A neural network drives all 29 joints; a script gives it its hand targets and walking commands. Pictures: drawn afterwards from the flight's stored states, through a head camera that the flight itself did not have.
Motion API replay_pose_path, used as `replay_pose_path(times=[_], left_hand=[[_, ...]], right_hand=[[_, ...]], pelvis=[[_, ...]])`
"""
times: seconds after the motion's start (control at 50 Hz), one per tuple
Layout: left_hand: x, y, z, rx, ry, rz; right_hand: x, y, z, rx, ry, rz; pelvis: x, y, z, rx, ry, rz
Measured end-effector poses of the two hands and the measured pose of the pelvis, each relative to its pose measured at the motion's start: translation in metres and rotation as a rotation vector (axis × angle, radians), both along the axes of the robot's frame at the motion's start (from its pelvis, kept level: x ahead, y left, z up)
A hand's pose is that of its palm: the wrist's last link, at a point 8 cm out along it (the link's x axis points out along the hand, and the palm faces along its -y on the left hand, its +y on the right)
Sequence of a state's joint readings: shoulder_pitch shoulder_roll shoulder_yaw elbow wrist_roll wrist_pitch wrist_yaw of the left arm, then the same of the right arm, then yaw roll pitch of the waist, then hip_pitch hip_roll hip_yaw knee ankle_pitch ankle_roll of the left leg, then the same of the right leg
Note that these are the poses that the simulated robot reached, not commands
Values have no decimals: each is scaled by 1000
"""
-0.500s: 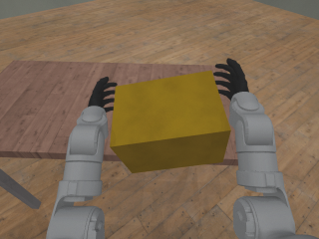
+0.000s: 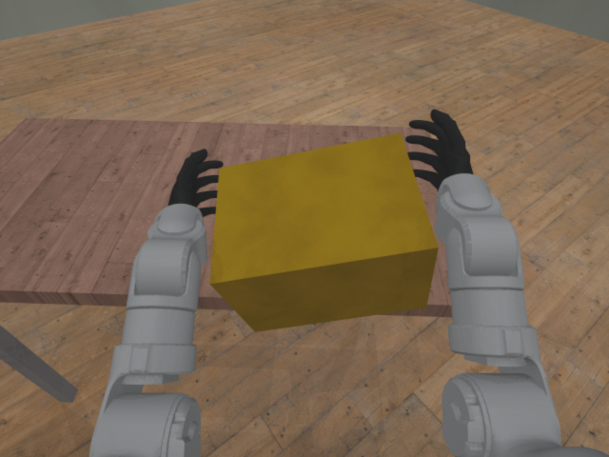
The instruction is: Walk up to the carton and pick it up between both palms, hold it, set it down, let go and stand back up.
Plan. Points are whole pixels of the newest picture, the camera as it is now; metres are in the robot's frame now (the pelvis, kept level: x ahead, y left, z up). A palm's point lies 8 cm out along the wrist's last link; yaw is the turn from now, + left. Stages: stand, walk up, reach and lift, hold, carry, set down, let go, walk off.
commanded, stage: hold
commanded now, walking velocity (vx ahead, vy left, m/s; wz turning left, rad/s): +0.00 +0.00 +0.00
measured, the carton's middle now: (323, 238) +0.35 -0.01 +0.11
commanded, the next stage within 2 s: none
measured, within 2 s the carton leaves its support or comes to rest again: neither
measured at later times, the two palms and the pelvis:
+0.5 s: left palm (186, 212) +0.36 +0.16 +0.15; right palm (450, 176) +0.37 -0.15 +0.20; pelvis +0.00 +0.00 +0.00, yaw +0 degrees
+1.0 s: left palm (189, 213) +0.36 +0.16 +0.14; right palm (449, 175) +0.38 -0.15 +0.20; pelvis +0.00 +0.00 +0.00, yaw +0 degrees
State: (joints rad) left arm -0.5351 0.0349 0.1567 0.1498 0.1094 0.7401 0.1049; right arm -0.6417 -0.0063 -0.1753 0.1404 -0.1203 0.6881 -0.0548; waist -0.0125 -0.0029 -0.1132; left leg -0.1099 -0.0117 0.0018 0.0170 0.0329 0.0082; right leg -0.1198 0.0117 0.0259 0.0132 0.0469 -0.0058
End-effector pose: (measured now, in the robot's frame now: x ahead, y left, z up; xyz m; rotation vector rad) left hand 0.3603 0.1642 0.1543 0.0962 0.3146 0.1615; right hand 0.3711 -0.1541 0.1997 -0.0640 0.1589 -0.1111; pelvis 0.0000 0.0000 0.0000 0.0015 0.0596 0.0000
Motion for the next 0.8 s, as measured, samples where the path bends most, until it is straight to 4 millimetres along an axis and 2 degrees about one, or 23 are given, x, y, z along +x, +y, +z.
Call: replay_pose_path(times=[0.8], left_hand=[[2, -1, -8, 6, 18, -6]], right_hand=[[4, 0, -3, 1, -6, 7]], pelvis=[[-1, -2, 0, 0, 6, 1]])
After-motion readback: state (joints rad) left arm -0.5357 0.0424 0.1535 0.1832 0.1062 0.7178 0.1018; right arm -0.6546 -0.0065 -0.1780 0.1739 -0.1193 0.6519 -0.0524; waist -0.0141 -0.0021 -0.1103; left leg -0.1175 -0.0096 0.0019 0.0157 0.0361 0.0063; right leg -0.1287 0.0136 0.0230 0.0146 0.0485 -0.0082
